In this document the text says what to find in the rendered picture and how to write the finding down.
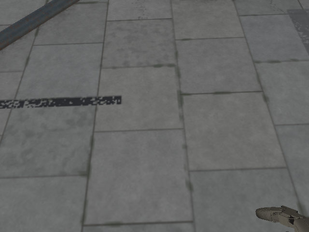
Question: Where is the right robot hand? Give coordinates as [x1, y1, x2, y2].
[256, 205, 309, 232]

